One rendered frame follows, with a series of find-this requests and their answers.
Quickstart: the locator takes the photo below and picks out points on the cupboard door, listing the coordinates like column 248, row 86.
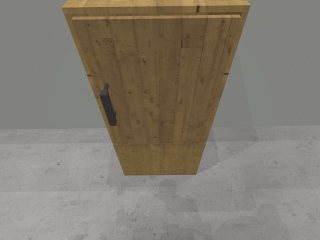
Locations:
column 164, row 72

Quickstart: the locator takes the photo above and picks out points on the handle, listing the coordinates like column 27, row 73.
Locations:
column 107, row 105

